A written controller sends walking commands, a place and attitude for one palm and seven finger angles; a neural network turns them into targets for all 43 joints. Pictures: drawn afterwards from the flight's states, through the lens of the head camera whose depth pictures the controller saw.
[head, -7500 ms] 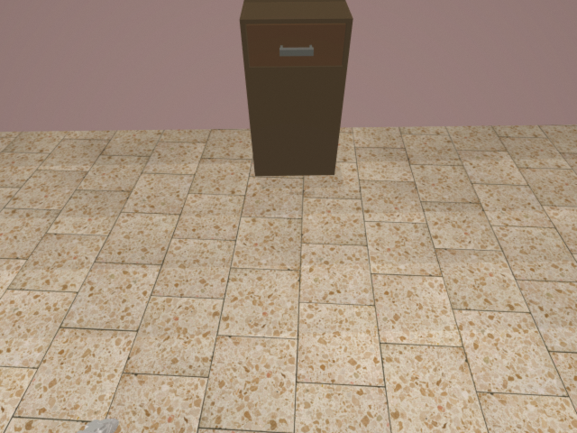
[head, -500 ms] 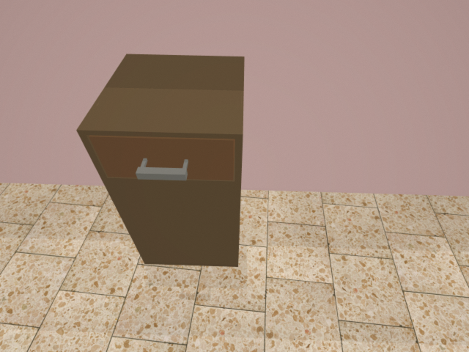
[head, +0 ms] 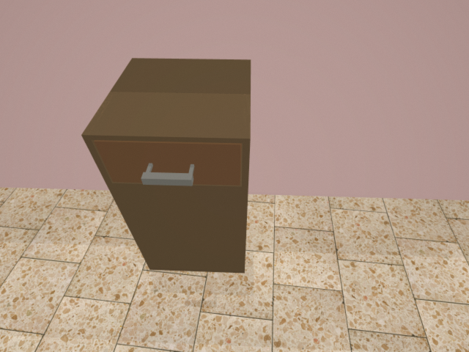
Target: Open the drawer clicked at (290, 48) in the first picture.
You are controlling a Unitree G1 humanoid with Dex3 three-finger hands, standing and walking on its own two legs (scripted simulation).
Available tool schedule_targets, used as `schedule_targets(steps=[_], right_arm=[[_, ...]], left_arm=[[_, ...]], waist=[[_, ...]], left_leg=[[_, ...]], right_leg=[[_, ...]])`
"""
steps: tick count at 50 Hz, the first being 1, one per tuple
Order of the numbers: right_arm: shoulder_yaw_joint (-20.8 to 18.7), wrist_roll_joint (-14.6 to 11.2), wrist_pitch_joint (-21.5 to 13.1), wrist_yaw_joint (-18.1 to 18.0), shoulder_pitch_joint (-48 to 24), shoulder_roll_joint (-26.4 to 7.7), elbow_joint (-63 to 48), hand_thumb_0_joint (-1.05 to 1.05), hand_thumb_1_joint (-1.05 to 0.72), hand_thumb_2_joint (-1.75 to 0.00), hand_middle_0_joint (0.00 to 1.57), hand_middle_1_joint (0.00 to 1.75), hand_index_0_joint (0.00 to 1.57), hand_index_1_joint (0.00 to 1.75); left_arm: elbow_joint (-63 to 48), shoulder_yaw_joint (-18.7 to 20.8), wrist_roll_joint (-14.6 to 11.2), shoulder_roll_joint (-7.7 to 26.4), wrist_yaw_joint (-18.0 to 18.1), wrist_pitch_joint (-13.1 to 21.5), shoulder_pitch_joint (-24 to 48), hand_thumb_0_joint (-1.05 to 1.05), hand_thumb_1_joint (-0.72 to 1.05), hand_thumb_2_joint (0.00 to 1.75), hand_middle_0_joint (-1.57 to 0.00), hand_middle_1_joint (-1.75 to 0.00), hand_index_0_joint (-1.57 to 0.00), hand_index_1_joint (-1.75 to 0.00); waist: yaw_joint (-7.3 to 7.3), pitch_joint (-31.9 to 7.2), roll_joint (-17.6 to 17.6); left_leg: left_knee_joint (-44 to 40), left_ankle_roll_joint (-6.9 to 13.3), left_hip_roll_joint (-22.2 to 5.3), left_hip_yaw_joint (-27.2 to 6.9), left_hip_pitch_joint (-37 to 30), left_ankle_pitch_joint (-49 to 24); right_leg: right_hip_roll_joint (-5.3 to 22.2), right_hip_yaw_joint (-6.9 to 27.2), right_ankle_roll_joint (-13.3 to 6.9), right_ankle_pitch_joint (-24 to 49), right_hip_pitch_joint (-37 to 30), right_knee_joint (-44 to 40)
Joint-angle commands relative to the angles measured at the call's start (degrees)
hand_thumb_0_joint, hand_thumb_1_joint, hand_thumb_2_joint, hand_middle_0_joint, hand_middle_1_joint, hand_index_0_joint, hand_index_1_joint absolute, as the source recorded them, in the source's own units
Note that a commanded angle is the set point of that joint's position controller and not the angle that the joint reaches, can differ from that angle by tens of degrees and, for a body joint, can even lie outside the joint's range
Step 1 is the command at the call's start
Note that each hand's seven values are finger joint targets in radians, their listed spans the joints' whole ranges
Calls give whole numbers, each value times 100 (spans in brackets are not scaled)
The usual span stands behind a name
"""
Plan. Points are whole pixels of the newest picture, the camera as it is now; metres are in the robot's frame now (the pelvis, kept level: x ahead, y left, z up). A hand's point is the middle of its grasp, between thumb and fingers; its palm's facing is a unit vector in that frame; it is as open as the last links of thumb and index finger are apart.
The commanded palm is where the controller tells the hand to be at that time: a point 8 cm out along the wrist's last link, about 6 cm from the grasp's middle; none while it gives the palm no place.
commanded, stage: look again from close up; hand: left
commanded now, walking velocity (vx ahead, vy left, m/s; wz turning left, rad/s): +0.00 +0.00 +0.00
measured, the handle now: (169, 173) +0.57 +0.21 -0.08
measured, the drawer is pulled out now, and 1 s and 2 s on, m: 0.00 0.00 0.00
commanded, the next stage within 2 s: raise the hand with hooked fingers in 0.24 s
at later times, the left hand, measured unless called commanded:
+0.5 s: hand out of the picture +0.13 +0.21 -0.08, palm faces -0.08 -0.78 -0.63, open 7.4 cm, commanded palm +0.12 +0.23 -0.04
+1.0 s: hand (111, 314) +0.19 +0.22 -0.03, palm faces +0.08 -0.07 -0.99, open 10.0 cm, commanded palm +0.17 +0.22 +0.02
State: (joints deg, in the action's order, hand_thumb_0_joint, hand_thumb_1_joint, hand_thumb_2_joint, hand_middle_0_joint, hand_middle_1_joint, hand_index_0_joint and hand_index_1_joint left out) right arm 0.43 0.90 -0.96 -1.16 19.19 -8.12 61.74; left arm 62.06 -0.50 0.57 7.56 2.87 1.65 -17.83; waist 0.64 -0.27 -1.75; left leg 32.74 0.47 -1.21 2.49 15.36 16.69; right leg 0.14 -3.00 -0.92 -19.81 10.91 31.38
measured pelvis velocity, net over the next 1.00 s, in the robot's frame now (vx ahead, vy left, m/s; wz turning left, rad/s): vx -0.03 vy -0.03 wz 0.01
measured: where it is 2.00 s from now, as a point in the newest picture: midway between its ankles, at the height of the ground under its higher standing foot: outside the picture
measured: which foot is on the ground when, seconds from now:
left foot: down 0.00-1.00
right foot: down 0.00-1.00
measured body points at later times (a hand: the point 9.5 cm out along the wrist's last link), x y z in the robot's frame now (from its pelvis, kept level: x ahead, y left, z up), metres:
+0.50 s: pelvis -0.01 +0.01 -0.01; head +0.00 -0.01 +0.44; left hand +0.13 +0.25 -0.04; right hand +0.09 -0.24 -0.13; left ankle +0.01 +0.11 -0.73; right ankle -0.03 -0.11 -0.73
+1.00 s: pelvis -0.03 -0.03 -0.05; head +0.00 -0.06 +0.40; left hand +0.18 +0.22 +0.03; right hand +0.20 -0.23 -0.14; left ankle +0.01 +0.11 -0.73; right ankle -0.03 -0.11 -0.73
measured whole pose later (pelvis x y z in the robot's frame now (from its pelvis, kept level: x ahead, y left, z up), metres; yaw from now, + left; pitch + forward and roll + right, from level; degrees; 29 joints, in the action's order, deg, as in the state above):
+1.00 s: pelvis -0.03 -0.03 -0.05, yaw +1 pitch +9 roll +1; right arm -0.2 3.4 4.5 -0.4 4.1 -11.9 32.1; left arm 2.6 -2.6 58.5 21.2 24.0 0.1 -15.5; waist -5.0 -6.2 -2.7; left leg 52.4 -1.3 -2.1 0.7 39.1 21.9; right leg 0.0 -4.4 -3.5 -27.8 35.8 54.7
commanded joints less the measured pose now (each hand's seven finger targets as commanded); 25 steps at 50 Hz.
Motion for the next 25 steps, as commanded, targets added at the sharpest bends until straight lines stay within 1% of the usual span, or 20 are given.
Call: schedule_targets(steps=[1, 3, 5, 8, 11, 16, 17, 18, 19, 20, 21, 22, 23, 24, 25], right_arm=[[-39, -4, -95, -36, 276, -491, -180, 0, -90, -90, 20, 30, 20, 30], [-35, -11, -79, -39, 185, -529, -176, 0, -90, -90, 20, 30, 20, 30], [-37, -10, -73, -36, 155, -544, -148, 0, -90, -90, 20, 30, 20, 30], [-26, -11, -85, -46, 94, -617, -114, 0, -90, -90, 20, 30, 20, 30], [-21, -16, -84, -52, 43, -646, -90, 0, -90, -90, 20, 30, 20, 30], [-10, -24, -71, -57, -22, -667, -40, 0, -90, -90, 20, 30, 20, 30], [-69, -77, -91, -8, -608, -813, -458, 0, -90, -90, 20, 30, 20, 30], [-141, -361, -922, -233, -542, -1614, -2439, 0, -90, -90, 20, 30, 20, 30], [-116, -276, -1461, -482, -794, -1211, -2090, 0, -90, -90, 20, 30, 20, 30], [-230, -393, -1639, -482, -863, -944, -2049, 0, -90, -90, 20, 30, 20, 30], [-190, -444, -1707, -454, -824, -873, -2075, 0, -90, -90, 20, 30, 20, 30], [-242, -319, -1724, -400, -1088, -1168, -2409, 0, -90, -90, 20, 30, 20, 30], [-274, -151, -1621, -387, -1062, -1312, -2493, 0, -90, -90, 20, 30, 20, 30], [-263, -27, -1486, -349, -1053, -1300, -2699, 0, -90, -90, 20, 30, 20, 30], [-339, 26, -1357, -283, -1152, -1306, -2980, 0, -90, -90, 20, 30, 20, 30]], left_arm=[[-212, 89, 15, 500, -14, 26, -426, 0, 90, 90, -20, -30, -20, -30], [-228, 90, 7, 567, -22, 13, -417, 0, 90, 90, -20, -30, -20, -30], [-225, 92, 18, 601, -26, 12, -387, 0, 90, 90, -20, -30, -20, -30], [-221, 103, 12, 650, -35, -1, -384, 0, 90, 90, -20, -30, -20, -30], [-199, 106, 16, 662, -39, -10, -378, 0, 90, 90, -20, -30, -20, -30], [-132, 95, 20, 654, -55, -29, -380, 0, 90, 90, -20, -30, -20, -30], [-25, 98, 86, 795, 155, 78, -697, 0, 90, 90, -20, -30, -20, -30], [-8927, 27, 797, 2543, 245, 999, 3809, 0, 88, 89, -20, -32, -20, -32], [-7434, 242, 973, 2247, 689, 579, 1115, 0, 85, 88, -20, -33, -20, -33], [-6677, -275, 907, 1070, 978, -328, -435, 0, 83, 87, -21, -34, -21, -34], [-6534, -830, 1167, 350, 977, -507, -526, 0, 81, 86, -21, -36, -21, -36], [-7009, -760, 1650, 816, 1141, -453, 90, 0, 78, 85, -21, -37, -21, -37], [-6856, -589, 2344, 1131, 1349, -431, -14, 0, 76, 84, -21, -39, -21, -39], [-6489, -670, 2968, 1073, 1517, -444, -263, 0, 74, 83, -21, -40, -21, -40], [-6288, -665, 3598, 1040, 1680, -449, -481, 0, 71, 82, -21, -42, -21, -42]], waist=[[-60, 482, 180], [-68, 495, 268], [-52, 470, 298], [-62, 334, 109], [-76, 335, 122], [-77, 443, 74], [-289, 891, 405], [297, -2066, -1435], [-206, -2130, -1985], [-52, -1327, -1354], [49, -632, -783], [130, -176, -495], [182, -375, 3], [163, -436, 537], [32, -633, 666]], left_leg=[[-744, 217, -455, -519, 5, -1344], [-786, 209, -426, -504, -44, -1224], [-808, 205, -425, -495, -121, -1289], [-837, 208, -437, -482, -258, -1497], [-862, 211, -447, -486, -299, -1561], [-987, 210, -445, -496, -314, -1364], [140, 18, -466, -339, 174, -1562], [-720, 238, 80, -127, -1575, -2404], [-655, 93, -244, -330, -2208, -3342], [-906, -96, -258, -433, -1202, -2615], [-754, 44, -232, -416, -713, -2176], [-544, 60, -106, -526, -197, -1261], [-312, 115, -21, -516, 129, -744], [-48, 133, 37, -521, 431, -564], [152, 97, 119, -433, 649, -490]], right_leg=[[449, 450, -187, 1120, 181, -586], [476, 467, -167, 1099, 163, -666], [489, 448, -153, 1186, 129, -692], [505, 431, -131, 1315, 20, -693], [512, 410, -115, 1342, -25, -734], [521, 416, -94, 1185, -5, -852], [848, 868, 4, 3077, 389, -1095], [197, 748, -243, 2845, 146, -275], [87, 194, -278, 1299, 562, 265], [-28, -110, -117, 198, 1117, 537], [-2, -138, -80, 299, 1256, 406], [-29, -79, -110, 401, 1509, 210], [-81, -87, -136, 409, 1735, 192], [-145, -133, -147, 213, 2019, 337], [-187, -42, -176, -51, 2131, 434]])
